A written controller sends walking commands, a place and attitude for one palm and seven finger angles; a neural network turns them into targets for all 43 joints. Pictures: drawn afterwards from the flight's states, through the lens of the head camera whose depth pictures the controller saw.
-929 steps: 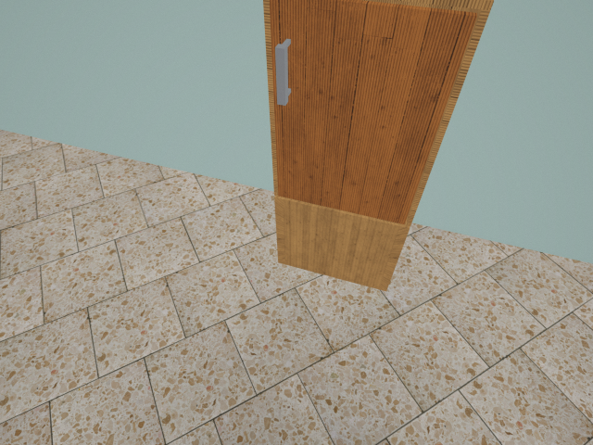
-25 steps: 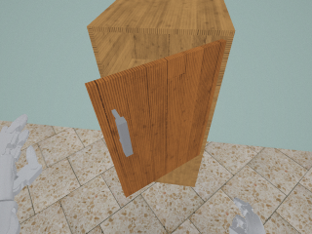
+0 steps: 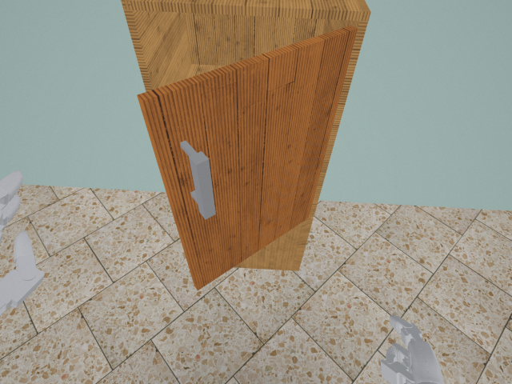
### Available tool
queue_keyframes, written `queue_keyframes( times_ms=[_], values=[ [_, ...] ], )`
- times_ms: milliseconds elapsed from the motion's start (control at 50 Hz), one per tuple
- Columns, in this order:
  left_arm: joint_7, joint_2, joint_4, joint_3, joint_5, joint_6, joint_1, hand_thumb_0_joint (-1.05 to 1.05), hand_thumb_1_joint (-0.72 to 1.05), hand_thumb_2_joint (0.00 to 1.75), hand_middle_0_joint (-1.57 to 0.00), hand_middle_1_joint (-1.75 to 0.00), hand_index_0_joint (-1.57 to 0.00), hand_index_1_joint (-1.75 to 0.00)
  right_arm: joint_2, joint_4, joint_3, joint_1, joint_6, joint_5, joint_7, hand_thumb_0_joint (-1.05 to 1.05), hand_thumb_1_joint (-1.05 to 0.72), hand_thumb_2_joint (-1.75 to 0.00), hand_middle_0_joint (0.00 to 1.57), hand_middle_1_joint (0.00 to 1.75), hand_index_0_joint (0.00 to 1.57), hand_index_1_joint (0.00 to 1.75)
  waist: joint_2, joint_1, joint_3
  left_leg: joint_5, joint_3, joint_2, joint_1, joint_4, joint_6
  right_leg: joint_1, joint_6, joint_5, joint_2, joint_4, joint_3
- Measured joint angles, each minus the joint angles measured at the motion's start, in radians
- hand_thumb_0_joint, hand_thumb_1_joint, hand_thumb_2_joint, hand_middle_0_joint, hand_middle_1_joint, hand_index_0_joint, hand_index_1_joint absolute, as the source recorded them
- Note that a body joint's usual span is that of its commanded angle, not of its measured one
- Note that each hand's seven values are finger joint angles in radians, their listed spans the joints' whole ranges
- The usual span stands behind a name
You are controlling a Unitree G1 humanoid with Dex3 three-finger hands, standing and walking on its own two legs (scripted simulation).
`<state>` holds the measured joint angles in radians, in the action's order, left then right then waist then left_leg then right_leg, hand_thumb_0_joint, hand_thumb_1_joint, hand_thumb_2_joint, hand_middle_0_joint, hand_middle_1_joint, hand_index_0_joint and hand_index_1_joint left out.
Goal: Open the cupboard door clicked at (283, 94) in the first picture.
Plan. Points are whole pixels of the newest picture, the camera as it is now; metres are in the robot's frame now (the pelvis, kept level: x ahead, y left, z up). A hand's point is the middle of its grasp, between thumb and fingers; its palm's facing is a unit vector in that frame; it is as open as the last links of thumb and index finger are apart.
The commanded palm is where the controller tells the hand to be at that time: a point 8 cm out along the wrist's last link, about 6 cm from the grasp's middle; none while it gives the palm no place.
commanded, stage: step back with the hand held close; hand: left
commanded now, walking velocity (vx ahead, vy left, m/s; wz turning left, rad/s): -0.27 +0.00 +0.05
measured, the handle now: (197, 180) +0.41 +0.13 +0.09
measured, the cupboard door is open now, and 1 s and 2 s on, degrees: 40 40 40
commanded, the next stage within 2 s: stop stepping back and stand still in 0.48 s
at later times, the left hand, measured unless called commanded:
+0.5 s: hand out of the picture +0.06 +0.29 +0.17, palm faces +0.55 -0.71 -0.43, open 7.4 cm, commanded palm -0.02 +0.32 +0.18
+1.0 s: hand out of the picture -0.01 +0.24 +0.16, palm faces +0.42 -0.80 -0.43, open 7.4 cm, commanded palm -0.08 +0.28 +0.18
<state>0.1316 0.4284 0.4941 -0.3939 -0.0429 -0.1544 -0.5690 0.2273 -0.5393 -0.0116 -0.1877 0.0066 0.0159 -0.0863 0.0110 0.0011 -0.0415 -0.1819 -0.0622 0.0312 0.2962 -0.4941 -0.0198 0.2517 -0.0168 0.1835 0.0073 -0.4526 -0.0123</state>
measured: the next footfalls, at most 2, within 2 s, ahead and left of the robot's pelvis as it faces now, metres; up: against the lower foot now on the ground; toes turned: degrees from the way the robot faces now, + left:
right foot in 0.70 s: -0.21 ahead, -0.11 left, +0.00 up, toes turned +3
left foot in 0.88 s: -0.13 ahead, +0.09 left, +0.00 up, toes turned +2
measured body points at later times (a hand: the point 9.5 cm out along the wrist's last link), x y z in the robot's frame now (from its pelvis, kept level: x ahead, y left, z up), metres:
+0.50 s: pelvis -0.12 +0.00 -0.02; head -0.10 +0.02 +0.43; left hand +0.03 +0.32 +0.20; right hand +0.07 -0.21 -0.10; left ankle +0.01 +0.11 -0.74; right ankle -0.06 -0.13 -0.69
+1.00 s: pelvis -0.22 -0.02 -0.01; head -0.23 -0.01 +0.44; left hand -0.04 +0.28 +0.18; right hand -0.08 -0.28 -0.08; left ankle -0.17 +0.09 -0.74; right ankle -0.28 -0.12 -0.73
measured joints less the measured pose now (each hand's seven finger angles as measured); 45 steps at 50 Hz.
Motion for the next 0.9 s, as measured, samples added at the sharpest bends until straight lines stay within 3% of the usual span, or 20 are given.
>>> queue_keyframes(
  times_ms=[140, 260, 320, 380, 440, 480, 520, 560, 640, 680, 700, 740, 800, 860, 900],
  values=[
    [0.014, -0.014, 0.007, -0.028, 0.027, -0.044, 0.014, 0.01, 0.89, 0.90, -0.21, -0.30, -0.21, -0.30, -0.007, 0.001, 0.010, -0.039, -0.051, -0.005, 0.002, 0.01, -0.90, -0.90, 0.20, 0.30, 0.21, 0.30, 0.007, -0.003, -0.006, 0.007, 0.023, -0.006, 0.079, -0.076, -0.018, 0.067, -0.009, 0.013, 0.004, -0.076, 0.007],
    [0.017, -0.022, 0.004, -0.046, 0.038, -0.068, 0.056, 0.01, 0.89, 0.90, -0.21, -0.30, -0.21, -0.30, -0.024, -0.027, 0.013, -0.061, -0.095, -0.010, 0.006, 0.01, -0.90, -0.90, 0.20, 0.30, 0.21, 0.30, 0.006, -0.012, -0.026, -0.040, 0.035, -0.013, 0.145, -0.147, -0.019, 0.109, 0.007, 0.011, 0.028, -0.146, -0.022],
    [0.025, -0.043, 0.029, -0.041, 0.033, -0.082, 0.042, 0.01, 0.89, 0.90, -0.21, -0.30, -0.21, -0.30, -0.020, -0.057, 0.012, -0.053, -0.103, -0.018, 0.015, 0.01, -0.90, -0.90, 0.20, 0.30, 0.21, 0.30, 0.001, 0.006, -0.021, -0.177, 0.037, -0.024, 0.189, -0.218, 0.003, 0.134, 0.006, -0.007, 0.018, -0.152, -0.025],
    [0.036, -0.057, 0.053, -0.027, 0.029, -0.085, 0.037, 0.01, 0.89, 0.90, -0.21, -0.30, -0.21, -0.30, -0.013, -0.089, 0.010, -0.041, -0.097, -0.025, 0.021, 0.01, -0.90, -0.90, 0.20, 0.30, 0.21, 0.30, -0.014, 0.022, -0.011, -0.222, 0.045, -0.039, 0.158, -0.244, 0.014, 0.160, -0.006, -0.025, 0.012, -0.157, -0.044],
    [0.036, -0.050, 0.043, -0.025, 0.031, -0.085, 0.091, 0.01, 0.89, 0.90, -0.21, -0.30, -0.21, -0.30, -0.010, -0.085, 0.007, -0.026, -0.103, -0.025, 0.008, 0.01, -0.90, -0.90, 0.20, 0.30, 0.21, 0.30, -0.008, 0.014, -0.030, -0.056, 0.043, -0.030, 0.167, -0.187, -0.013, 0.205, -0.014, 0.071, 0.027, -0.240, -0.048],
    [0.035, -0.026, 0.029, -0.043, 0.033, -0.085, 0.121, 0.01, 0.89, 0.90, -0.21, -0.30, -0.21, -0.30, -0.023, -0.084, -0.005, -0.019, -0.125, -0.026, 0.007, 0.01, -0.90, -0.90, 0.20, 0.30, 0.21, 0.30, 0.016, -0.002, -0.043, 0.055, 0.048, 0.002, 0.172, -0.151, -0.035, 0.242, -0.012, 0.188, 0.072, -0.476, -0.048],
    [0.037, -0.002, 0.027, -0.067, 0.021, -0.089, 0.121, 0.01, 0.89, 0.90, -0.21, -0.30, -0.21, -0.30, -0.045, -0.094, -0.010, -0.014, -0.141, -0.023, 0.021, 0.01, -0.90, -0.90, 0.20, 0.30, 0.21, 0.30, 0.015, -0.003, -0.037, 0.089, 0.046, 0.019, 0.173, -0.115, -0.030, 0.241, -0.009, 0.246, 0.096, -0.649, -0.041],
    [0.043, 0.000, 0.036, -0.079, 0.005, -0.085, 0.095, 0.01, 0.89, 0.90, -0.21, -0.30, -0.21, -0.30, -0.060, -0.100, -0.006, -0.009, -0.150, -0.021, 0.035, 0.01, -0.90, -0.90, 0.20, 0.30, 0.21, 0.30, 0.013, 0.006, -0.015, 0.116, 0.033, 0.037, 0.175, -0.066, -0.022, 0.199, -0.007, 0.279, 0.096, -0.697, -0.018],
    [0.049, -0.021, 0.050, -0.051, -0.014, -0.070, 0.070, 0.01, 0.89, 0.90, -0.21, -0.30, -0.21, -0.30, -0.075, -0.101, 0.011, 0.002, -0.162, -0.024, 0.047, 0.01, -0.90, -0.90, 0.20, 0.30, 0.21, 0.30, 0.013, 0.021, 0.028, 0.191, 0.009, 0.062, 0.188, 0.051, -0.004, 0.019, 0.018, 0.367, 0.074, -0.476, 0.038],
    [0.041, -0.013, 0.054, -0.039, -0.017, -0.066, 0.073, 0.01, 0.89, 0.90, -0.21, -0.30, -0.21, -0.30, -0.081, -0.084, 0.021, 0.008, -0.167, -0.025, 0.051, 0.01, -0.90, -0.90, 0.20, 0.30, 0.21, 0.30, -0.003, 0.021, 0.037, 0.171, -0.002, 0.051, 0.215, 0.081, 0.015, -0.096, 0.044, 0.374, 0.061, -0.229, 0.056],
    [0.038, 0.007, 0.068, -0.050, -0.017, -0.069, 0.064, 0.01, 0.89, 0.90, -0.21, -0.30, -0.20, -0.30, -0.086, -0.069, 0.029, 0.016, -0.168, -0.025, 0.054, 0.01, -0.90, -0.90, 0.20, 0.30, 0.21, 0.30, -0.040, 0.030, 0.041, 0.112, -0.024, 0.030, 0.251, 0.052, 0.031, -0.138, 0.069, 0.351, 0.035, -0.091, 0.027],
    [0.022, -0.006, 0.066, -0.034, -0.007, -0.086, 0.062, 0.01, 0.89, 0.90, -0.21, -0.30, -0.21, -0.30, -0.061, -0.082, 0.034, 0.045, -0.155, -0.035, 0.056, 0.01, -0.90, -0.90, 0.20, 0.30, 0.21, 0.30, -0.015, 0.042, 0.015, -0.027, 0.018, 0.029, 0.308, -0.133, 0.051, -0.116, 0.080, 0.244, 0.049, -0.076, 0.010],
    [0.006, -0.005, 0.039, -0.011, -0.007, -0.079, 0.022, 0.01, 0.89, 0.90, -0.21, -0.30, -0.21, -0.30, -0.049, -0.116, 0.038, 0.004, -0.123, -0.023, 0.049, 0.01, -0.90, -0.90, 0.20, 0.30, 0.21, 0.30, -0.025, 0.036, 0.046, -0.092, 0.047, -0.017, 0.267, -0.313, 0.049, -0.125, 0.063, 0.219, 0.041, -0.062, -0.010],
    [0.010, -0.002, -0.005, -0.025, -0.001, -0.068, 0.006, 0.01, 0.89, 0.90, -0.22, -0.30, -0.21, -0.30, -0.033, -0.121, 0.039, -0.053, -0.117, -0.016, 0.029, 0.01, -0.90, -0.90, 0.20, 0.30, 0.21, 0.30, -0.051, 0.022, 0.084, -0.078, 0.017, -0.036, 0.120, -0.200, 0.025, -0.131, 0.055, 0.206, 0.024, -0.042, -0.031],
    [0.016, -0.009, -0.032, -0.027, 0.000, -0.058, 0.025, 0.01, 0.89, 0.90, -0.22, -0.30, -0.21, -0.30, -0.002, -0.114, 0.027, -0.079, -0.124, -0.014, 0.020, 0.01, -0.90, -0.90, 0.20, 0.30, 0.21, 0.30, -0.031, 0.001, 0.098, -0.052, 0.017, -0.031, 0.019, -0.056, 0.001, -0.118, 0.049, 0.214, 0.035, -0.065, -0.020]
  ],
)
